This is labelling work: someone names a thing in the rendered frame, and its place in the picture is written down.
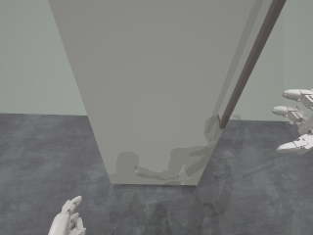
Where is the robot right hand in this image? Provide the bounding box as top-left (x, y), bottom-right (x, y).
top-left (271, 89), bottom-right (313, 155)

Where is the fridge door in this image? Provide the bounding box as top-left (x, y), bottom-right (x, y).
top-left (48, 0), bottom-right (273, 186)

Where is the handle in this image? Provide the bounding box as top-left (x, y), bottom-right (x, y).
top-left (217, 0), bottom-right (287, 129)

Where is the robot left hand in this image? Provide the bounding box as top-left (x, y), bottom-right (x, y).
top-left (48, 196), bottom-right (86, 235)

